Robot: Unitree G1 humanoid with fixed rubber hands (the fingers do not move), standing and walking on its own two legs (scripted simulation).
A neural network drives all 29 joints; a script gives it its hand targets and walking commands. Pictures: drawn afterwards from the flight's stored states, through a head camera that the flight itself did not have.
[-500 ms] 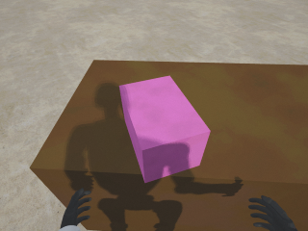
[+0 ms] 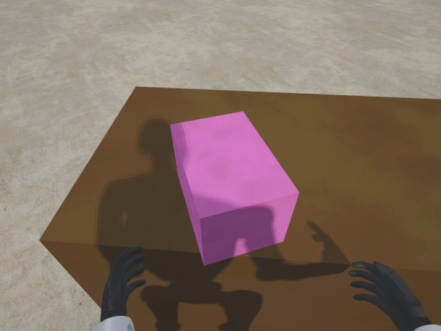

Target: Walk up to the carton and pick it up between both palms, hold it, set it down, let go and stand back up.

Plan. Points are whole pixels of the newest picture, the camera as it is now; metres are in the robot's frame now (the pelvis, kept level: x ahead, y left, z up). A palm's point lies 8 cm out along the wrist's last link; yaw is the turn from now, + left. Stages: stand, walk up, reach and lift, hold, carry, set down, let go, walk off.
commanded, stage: reach and lift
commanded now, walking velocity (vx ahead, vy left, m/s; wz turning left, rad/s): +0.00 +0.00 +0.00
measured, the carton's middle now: (225, 181) +0.44 +0.01 +0.02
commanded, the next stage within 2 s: none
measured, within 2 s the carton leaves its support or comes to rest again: neither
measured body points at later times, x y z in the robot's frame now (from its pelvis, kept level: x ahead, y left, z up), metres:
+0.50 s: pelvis -0.02 -0.02 +0.00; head -0.03 -0.01 +0.45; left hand +0.21 +0.16 +0.08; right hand +0.24 -0.25 +0.06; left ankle -0.05 +0.14 -0.75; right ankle +0.04 -0.08 -0.75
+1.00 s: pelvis +0.00 -0.01 +0.00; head -0.01 +0.00 +0.45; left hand +0.27 +0.17 +0.11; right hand +0.31 -0.24 +0.09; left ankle -0.05 +0.14 -0.75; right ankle +0.04 -0.08 -0.75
